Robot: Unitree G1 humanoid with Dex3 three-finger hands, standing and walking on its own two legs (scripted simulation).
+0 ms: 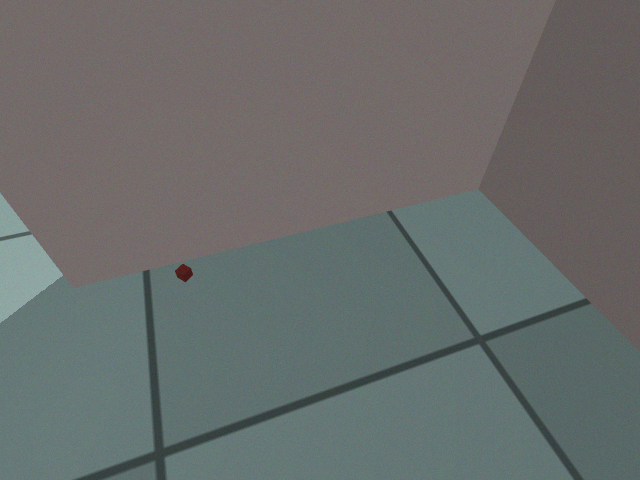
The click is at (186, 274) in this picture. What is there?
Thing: cube
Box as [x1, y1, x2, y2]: [175, 264, 192, 281]
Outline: 182,264 175,270 177,277 185,281 192,275 189,267
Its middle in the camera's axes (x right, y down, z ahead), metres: -0.55 +0.12 +1.55
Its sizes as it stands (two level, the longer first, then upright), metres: 0.044 0.044 0.044
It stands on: the floor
